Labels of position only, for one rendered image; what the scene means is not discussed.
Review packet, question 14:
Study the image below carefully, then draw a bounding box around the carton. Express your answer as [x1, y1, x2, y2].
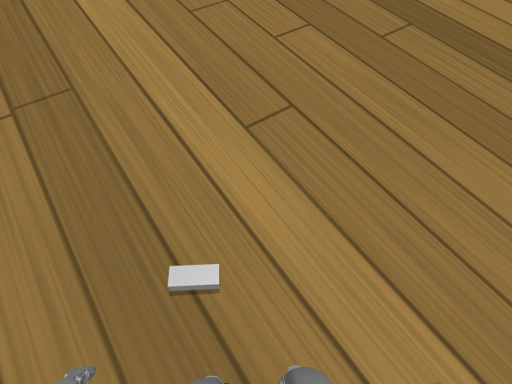
[168, 264, 220, 291]

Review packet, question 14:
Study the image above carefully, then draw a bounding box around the left robot hand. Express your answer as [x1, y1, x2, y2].
[55, 366, 96, 384]

